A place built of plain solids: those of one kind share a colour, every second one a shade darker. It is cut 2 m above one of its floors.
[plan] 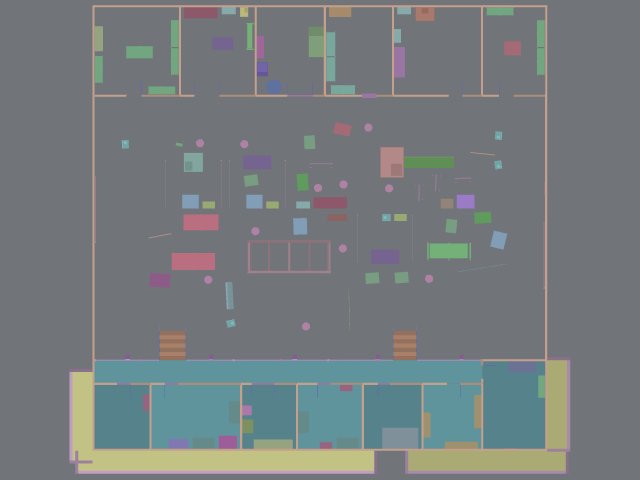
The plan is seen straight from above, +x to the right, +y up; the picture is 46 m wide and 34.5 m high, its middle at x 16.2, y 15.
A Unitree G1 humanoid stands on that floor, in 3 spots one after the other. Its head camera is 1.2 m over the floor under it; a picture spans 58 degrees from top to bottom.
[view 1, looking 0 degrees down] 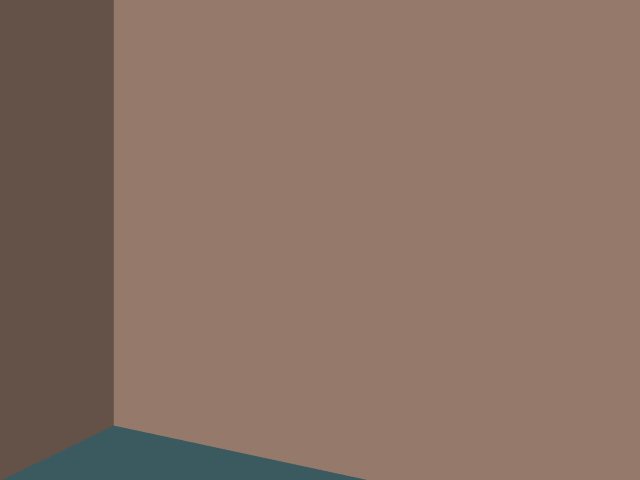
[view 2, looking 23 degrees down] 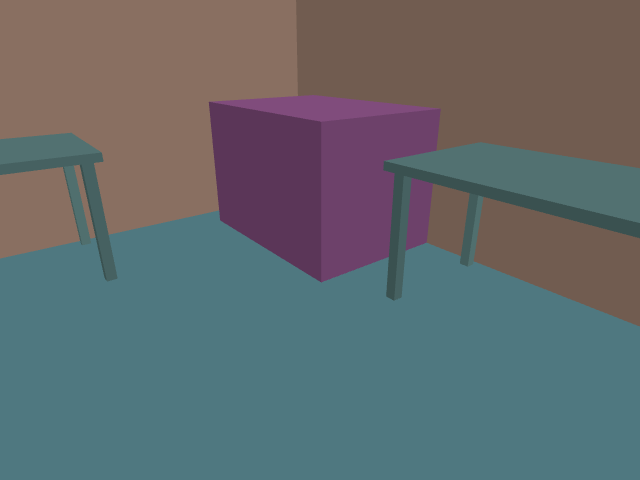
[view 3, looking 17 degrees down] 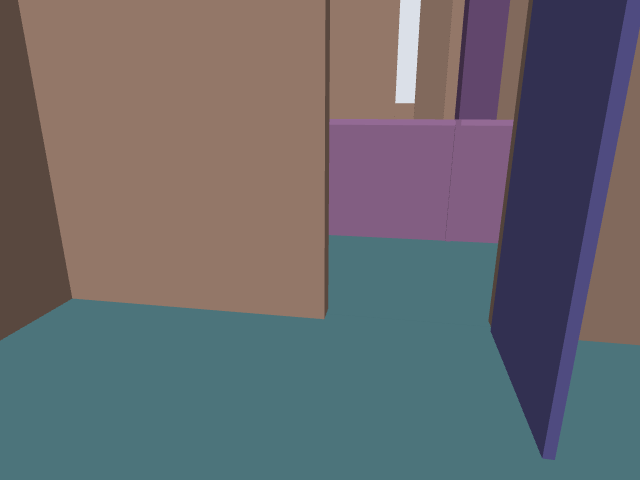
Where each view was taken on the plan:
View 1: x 21.40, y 2.30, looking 22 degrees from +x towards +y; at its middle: wall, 2.26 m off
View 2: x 7.20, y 2.30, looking -38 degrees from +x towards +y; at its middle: plan_chest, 2.40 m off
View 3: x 25.70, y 2.30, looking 100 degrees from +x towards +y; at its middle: wall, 2.43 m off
